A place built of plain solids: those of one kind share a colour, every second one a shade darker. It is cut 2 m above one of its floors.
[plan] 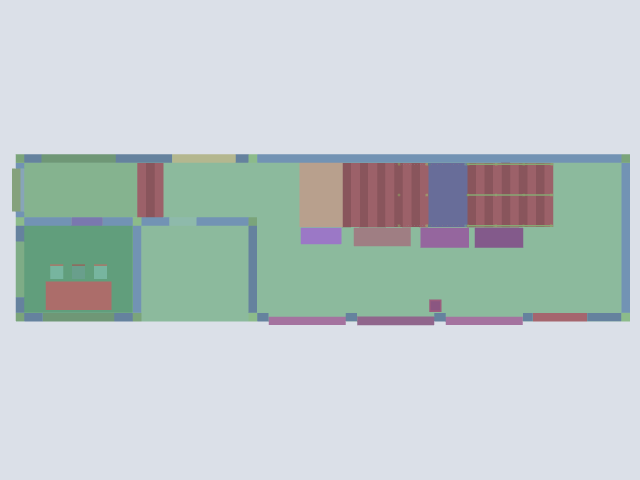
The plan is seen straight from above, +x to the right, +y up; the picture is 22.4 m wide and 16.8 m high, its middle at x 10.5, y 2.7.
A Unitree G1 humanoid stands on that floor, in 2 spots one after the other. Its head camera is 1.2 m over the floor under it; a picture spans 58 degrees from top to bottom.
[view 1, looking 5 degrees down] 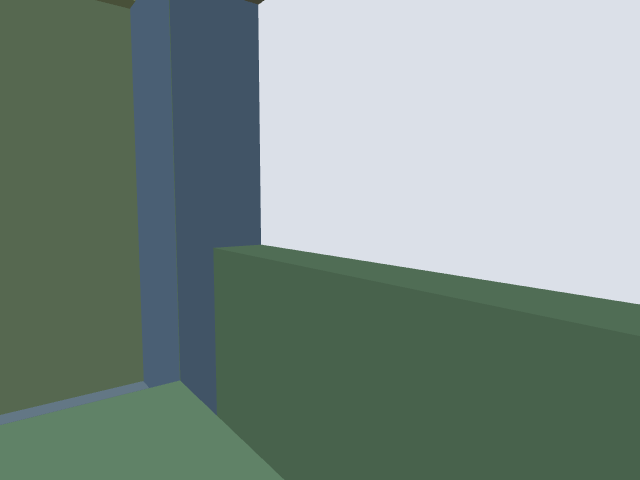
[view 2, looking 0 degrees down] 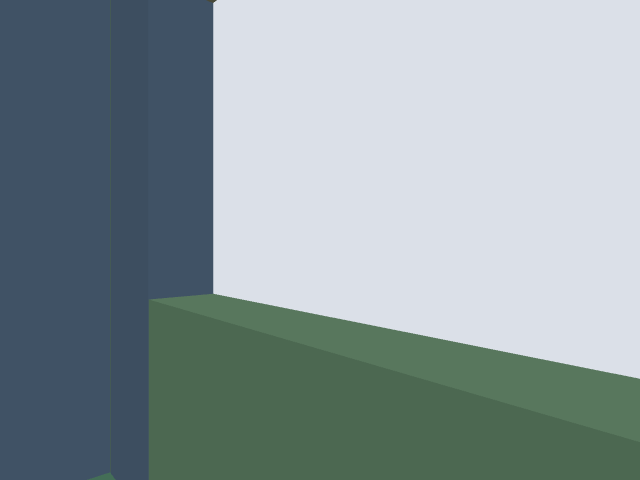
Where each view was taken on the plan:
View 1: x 2.98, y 4.45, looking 143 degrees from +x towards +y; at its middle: nothing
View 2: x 0.80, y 2.55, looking -131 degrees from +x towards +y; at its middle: nothing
